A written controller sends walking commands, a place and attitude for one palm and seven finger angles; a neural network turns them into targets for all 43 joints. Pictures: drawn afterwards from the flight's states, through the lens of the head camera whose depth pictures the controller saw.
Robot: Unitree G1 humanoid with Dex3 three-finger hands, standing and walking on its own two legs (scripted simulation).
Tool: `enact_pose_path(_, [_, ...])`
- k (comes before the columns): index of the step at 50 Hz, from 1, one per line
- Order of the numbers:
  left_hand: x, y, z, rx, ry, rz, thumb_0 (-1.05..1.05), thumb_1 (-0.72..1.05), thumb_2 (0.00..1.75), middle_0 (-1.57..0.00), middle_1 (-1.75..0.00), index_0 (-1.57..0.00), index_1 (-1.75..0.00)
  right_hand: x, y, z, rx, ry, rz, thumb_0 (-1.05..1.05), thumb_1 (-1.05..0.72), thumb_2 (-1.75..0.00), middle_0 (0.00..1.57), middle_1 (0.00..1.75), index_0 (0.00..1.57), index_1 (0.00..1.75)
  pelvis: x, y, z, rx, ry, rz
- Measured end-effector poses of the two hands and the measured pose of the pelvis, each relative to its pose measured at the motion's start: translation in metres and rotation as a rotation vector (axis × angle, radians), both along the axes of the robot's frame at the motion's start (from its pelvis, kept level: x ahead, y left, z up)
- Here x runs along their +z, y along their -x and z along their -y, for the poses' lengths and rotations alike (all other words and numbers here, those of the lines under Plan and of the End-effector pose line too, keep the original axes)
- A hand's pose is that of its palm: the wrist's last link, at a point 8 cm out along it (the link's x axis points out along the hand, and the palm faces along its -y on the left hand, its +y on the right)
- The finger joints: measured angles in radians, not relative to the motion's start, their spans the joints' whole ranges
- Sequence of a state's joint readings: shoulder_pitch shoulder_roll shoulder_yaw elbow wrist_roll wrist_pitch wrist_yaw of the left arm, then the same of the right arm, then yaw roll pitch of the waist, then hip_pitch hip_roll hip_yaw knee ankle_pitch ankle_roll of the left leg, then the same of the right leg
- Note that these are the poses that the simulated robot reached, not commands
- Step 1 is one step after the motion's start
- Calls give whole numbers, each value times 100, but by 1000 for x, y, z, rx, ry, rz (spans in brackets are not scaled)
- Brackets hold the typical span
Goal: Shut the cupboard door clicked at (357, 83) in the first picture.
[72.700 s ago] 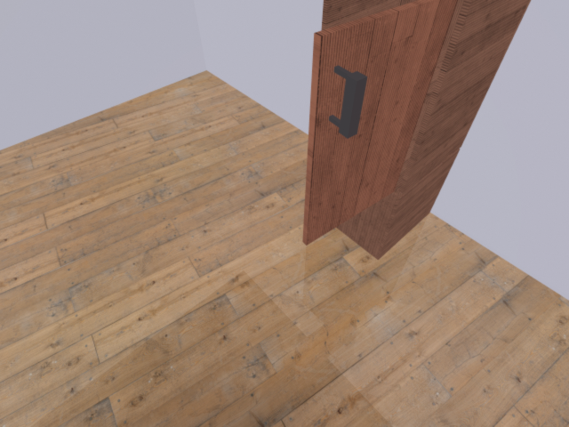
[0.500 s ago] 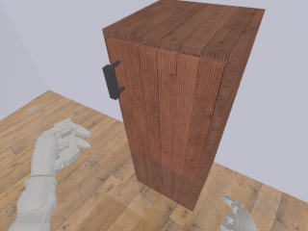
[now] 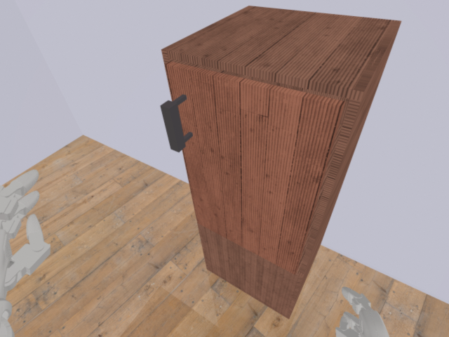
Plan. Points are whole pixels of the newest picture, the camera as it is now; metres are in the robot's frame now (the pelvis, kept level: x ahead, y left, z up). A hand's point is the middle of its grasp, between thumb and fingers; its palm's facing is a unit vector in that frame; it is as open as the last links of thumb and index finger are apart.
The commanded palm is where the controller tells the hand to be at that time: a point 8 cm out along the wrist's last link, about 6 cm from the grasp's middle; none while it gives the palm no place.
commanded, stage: draw the hand back to the body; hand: left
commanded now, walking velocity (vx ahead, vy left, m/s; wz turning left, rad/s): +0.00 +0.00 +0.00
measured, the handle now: (179, 122) +0.54 +0.17 +0.12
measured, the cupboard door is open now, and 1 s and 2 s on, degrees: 0 0 0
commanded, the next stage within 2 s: step back with the hand held close in 0.24 s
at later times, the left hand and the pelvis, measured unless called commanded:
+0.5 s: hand (48, 230) +0.20 +0.27 +0.17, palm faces +0.43 -0.76 -0.49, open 7.4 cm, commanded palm +0.14 +0.30 +0.17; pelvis +0.00 +0.00 +0.00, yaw -1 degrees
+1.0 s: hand (5, 289) +0.13 +0.29 +0.15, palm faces +0.41 -0.78 -0.48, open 7.4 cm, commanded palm +0.07 +0.32 +0.17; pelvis -0.08 +0.02 -0.01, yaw -2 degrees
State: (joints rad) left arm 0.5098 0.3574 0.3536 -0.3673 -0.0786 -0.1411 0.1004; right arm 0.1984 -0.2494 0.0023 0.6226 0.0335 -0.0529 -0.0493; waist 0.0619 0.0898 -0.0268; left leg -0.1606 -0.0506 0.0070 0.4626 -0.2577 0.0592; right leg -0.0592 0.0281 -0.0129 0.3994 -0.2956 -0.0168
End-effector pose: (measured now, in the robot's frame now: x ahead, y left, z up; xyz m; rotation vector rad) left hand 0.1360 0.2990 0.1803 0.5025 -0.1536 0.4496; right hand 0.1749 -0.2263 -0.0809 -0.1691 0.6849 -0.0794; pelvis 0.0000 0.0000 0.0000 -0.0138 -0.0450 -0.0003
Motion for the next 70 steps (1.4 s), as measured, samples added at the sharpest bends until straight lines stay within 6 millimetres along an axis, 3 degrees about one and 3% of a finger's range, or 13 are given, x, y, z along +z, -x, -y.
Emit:
enact_pose_path(8, [-18,-13,6,-14,66,-32,1,89,90,-22,-32,-22,-32,1,-1,-7,8,-5,-13,1,-90,-90,20,30,20,30,1,0,2,-1,-5,-9])
enact_pose_path(16, [-1,-18,11,-56,13,1,1,89,90,-21,-30,-21,-30,1,0,-7,0,-13,-7,1,-90,-90,20,30,20,30,1,-5,2,-8,-3,-3])
enact_pose_path(24, [10,-23,-6,-32,-77,8,1,89,90,-21,-30,-21,-30,-7,9,1,-14,3,-74,1,-90,-90,20,30,20,30,-1,1,2,-9,12,-30])
enact_pose_path(31, [-18,-21,0,-90,-31,-109,1,89,90,-21,-30,-21,-30,-9,28,10,-87,29,-112,1,-90,-90,20,30,20,30,-4,12,-8,-34,10,-55])
enact_pose_path(35, [-22,-12,1,-135,-30,-112,1,89,90,-21,-30,-21,-30,-5,41,8,-114,52,-116,1,-90,-90,20,30,20,30,-6,21,-12,-35,10,-53])
enact_pose_path(44, [5,24,-21,-118,-109,51,1,89,90,-21,-30,-21,-30,5,71,-8,-95,71,-64,1,-90,-90,20,30,20,30,-11,53,-20,-37,17,-37])
enact_pose_path(56, [-23,73,-27,-78,-14,57,1,89,90,-21,-30,-21,-30,-10,131,-18,-48,94,-124,1,-90,-90,21,30,20,30,-17,96,-29,-1,36,-43])
enact_pose_path(60, [-14,82,-30,-126,-44,137,1,89,90,-21,-30,-21,-30,-9,147,-20,-56,142,-141,1,-90,-90,21,30,20,30,-21,107,-36,7,55,-34])
enact_pose_path(66, [13,97,-54,-109,-144,201,1,89,90,-21,-30,-21,-30,0,158,-33,-68,129,-102,2,-90,-90,20,30,20,30,-14,119,-44,9,88,-52])
enact_pose_path(70, [10,106,-61,-92,-98,169,1,89,90,-21,-30,-21,-30,7,163,-44,-51,99,-80,1,-90,-90,20,30,20,30,-7,131,-45,-27,85,-97])
